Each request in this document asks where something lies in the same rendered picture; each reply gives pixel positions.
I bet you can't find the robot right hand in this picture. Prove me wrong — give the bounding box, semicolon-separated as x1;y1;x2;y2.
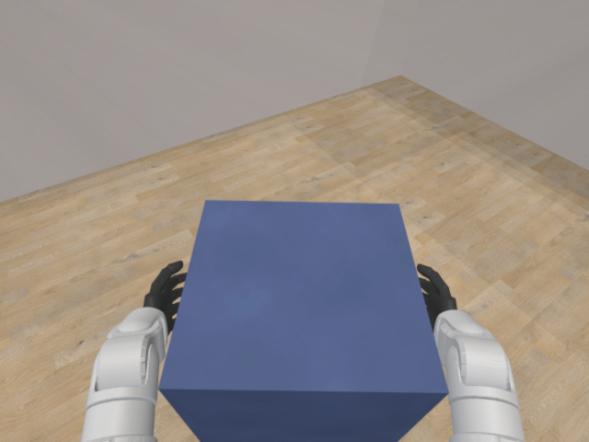
417;264;457;330

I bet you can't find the robot left hand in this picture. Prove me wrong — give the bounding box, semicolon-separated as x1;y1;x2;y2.
143;261;187;335

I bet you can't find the left robot forearm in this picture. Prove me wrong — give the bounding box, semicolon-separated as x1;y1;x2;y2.
81;307;168;442

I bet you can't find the carton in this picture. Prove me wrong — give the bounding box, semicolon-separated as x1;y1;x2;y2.
158;200;449;442

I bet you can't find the right robot forearm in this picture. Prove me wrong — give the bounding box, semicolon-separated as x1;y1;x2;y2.
433;309;525;442

